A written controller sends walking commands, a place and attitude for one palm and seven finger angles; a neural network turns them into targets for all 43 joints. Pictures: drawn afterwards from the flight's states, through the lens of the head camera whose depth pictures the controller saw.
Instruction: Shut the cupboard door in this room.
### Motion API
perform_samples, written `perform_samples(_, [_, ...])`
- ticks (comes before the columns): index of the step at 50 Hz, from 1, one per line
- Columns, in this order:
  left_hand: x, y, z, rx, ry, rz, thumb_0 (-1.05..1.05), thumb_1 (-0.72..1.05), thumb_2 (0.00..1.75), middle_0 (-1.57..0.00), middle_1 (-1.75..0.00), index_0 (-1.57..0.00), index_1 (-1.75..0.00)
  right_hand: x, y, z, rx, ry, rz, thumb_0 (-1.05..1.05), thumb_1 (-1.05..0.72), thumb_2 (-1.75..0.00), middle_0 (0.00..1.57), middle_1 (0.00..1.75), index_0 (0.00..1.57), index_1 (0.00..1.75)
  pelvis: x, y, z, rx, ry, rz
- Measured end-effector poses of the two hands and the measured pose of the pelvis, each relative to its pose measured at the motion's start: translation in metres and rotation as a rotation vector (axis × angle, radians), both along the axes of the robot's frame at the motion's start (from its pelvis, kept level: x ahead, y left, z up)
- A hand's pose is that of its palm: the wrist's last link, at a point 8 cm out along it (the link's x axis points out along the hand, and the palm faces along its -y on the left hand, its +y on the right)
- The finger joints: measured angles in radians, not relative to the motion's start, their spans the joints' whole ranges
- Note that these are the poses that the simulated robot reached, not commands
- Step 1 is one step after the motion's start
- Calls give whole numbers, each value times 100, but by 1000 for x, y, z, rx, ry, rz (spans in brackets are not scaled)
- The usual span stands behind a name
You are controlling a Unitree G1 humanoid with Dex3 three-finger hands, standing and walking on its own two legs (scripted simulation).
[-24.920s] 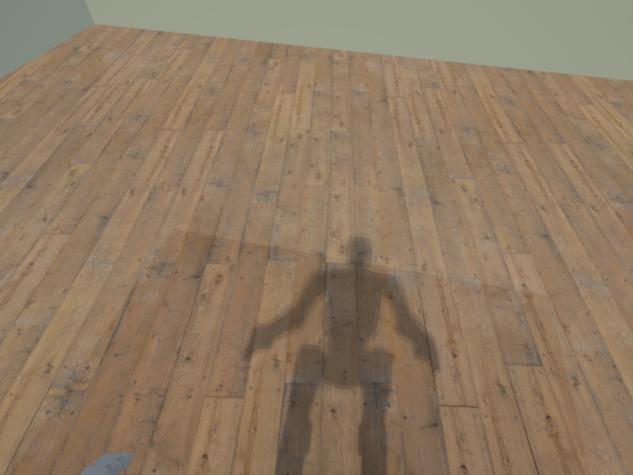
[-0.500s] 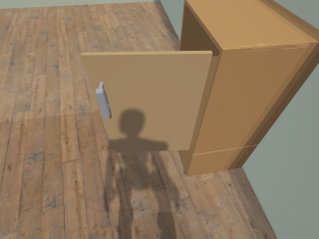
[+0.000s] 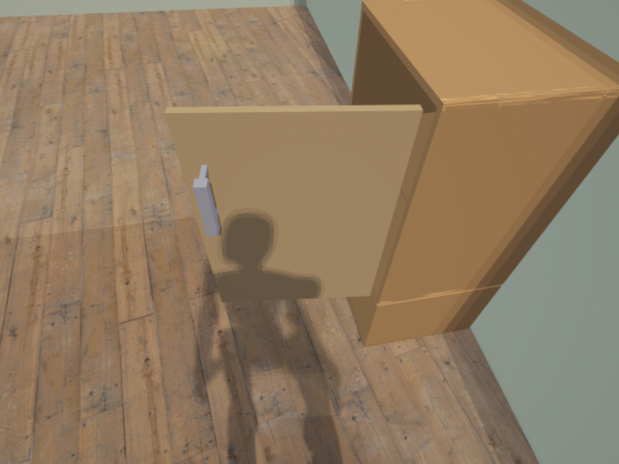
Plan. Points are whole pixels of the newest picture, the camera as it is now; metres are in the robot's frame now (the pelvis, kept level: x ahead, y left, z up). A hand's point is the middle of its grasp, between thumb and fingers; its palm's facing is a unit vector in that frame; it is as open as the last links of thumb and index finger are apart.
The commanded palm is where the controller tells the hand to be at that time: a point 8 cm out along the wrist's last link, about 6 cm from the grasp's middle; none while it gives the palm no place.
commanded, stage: come to a stop and stand still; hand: left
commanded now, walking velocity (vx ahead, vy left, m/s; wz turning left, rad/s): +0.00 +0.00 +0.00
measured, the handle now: (208, 201) +0.55 +0.23 -0.03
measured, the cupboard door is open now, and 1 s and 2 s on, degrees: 83 83 83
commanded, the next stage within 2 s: look again from close up in 0.12 s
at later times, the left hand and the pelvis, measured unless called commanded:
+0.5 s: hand out of the picture +0.00 +0.20 -0.18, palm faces +0.01 -0.98 -0.22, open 7.4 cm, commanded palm none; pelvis -0.01 +0.03 -0.01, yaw -1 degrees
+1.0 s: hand out of the picture -0.01 +0.17 -0.19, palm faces +0.02 -0.99 -0.16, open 7.4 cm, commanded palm none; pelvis +0.01 +0.00 -0.01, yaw +0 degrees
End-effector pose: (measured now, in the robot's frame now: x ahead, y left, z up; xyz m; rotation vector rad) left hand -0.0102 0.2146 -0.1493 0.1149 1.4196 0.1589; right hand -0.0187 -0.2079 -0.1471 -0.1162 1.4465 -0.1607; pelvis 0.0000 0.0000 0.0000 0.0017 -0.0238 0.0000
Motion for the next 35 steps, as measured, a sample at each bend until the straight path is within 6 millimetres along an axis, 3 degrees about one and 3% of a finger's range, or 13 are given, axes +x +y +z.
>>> perform_samples(14, [0,8,-2,5,-9,-24,1,90,90,-19,-30,-20,-30,4,3,-2,-7,-16,3,1,-92,-90,20,30,20,30,0,11,-3,-17,15,-8])
perform_samples(23, [2,31,-2,36,-46,-36,1,90,90,-20,-30,-20,-30,16,9,-10,-13,-115,29,1,-93,-90,20,30,20,30,-7,25,-10,-9,-6,-11])
perform_samples(35, [-4,35,5,52,-30,-51,1,90,90,-19,-30,-20,-30,3,8,-9,12,-85,30,1,-92,-90,20,30,20,30,-12,20,-7,11,12,-23])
